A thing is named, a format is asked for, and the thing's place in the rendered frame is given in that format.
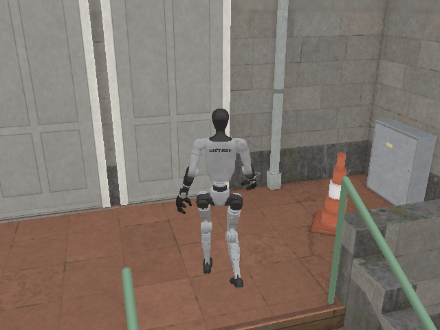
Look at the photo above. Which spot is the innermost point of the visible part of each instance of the robot left forearm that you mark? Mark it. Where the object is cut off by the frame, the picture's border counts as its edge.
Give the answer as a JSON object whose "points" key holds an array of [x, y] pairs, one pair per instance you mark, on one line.
{"points": [[185, 187]]}

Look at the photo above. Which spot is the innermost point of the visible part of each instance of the left robot upper arm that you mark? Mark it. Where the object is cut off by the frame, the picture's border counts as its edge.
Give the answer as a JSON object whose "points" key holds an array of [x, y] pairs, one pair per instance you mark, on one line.
{"points": [[195, 157]]}

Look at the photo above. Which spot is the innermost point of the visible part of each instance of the right robot thigh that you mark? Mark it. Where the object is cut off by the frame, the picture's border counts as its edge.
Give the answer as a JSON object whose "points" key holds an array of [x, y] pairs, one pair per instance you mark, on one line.
{"points": [[233, 214]]}

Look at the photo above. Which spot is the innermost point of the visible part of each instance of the robot right forearm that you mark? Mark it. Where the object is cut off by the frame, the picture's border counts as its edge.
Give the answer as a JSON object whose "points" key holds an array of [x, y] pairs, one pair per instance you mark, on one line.
{"points": [[251, 177]]}

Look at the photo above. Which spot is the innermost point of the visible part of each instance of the left robot hand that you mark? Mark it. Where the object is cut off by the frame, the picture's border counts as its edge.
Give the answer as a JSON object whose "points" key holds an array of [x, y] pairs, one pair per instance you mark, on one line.
{"points": [[179, 204]]}

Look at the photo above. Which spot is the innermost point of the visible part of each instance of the robot head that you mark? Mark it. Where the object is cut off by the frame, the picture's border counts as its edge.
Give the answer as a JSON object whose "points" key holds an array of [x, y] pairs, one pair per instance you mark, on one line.
{"points": [[220, 119]]}

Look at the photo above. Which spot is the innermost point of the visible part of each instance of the right robot hand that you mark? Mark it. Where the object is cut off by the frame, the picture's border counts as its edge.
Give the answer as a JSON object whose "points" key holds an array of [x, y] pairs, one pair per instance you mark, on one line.
{"points": [[249, 187]]}

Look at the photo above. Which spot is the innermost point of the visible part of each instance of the right robot upper arm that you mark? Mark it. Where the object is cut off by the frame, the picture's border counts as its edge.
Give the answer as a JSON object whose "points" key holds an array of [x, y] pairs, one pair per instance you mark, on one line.
{"points": [[241, 145]]}

